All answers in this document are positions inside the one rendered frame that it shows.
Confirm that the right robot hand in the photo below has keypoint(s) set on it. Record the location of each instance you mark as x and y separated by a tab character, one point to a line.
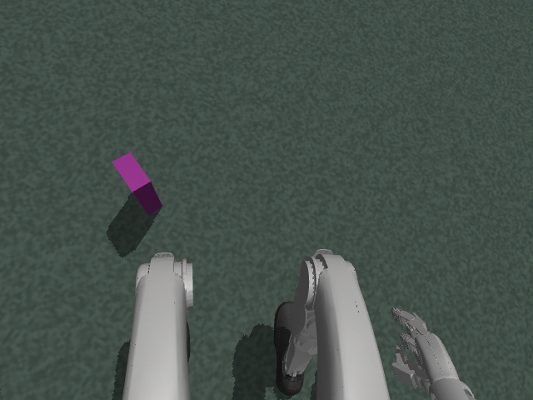
429	352

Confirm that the right robot foot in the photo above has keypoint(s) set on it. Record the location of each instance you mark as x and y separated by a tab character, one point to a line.
288	385

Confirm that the right robot arm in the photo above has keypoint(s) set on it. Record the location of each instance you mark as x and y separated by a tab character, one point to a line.
450	389

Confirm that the carton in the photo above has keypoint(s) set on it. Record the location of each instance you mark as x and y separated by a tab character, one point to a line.
138	182

